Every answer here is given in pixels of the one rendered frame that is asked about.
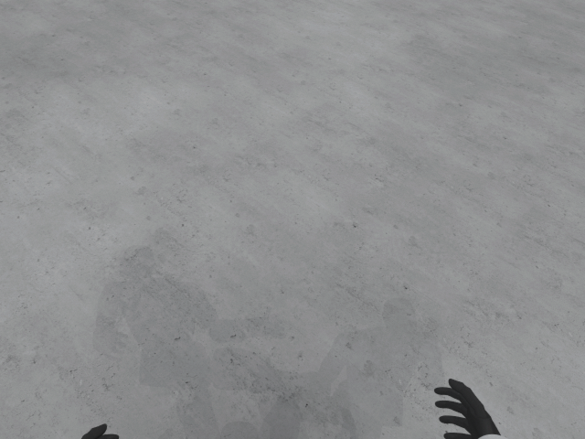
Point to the right robot hand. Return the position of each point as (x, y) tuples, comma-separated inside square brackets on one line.
[(477, 421)]

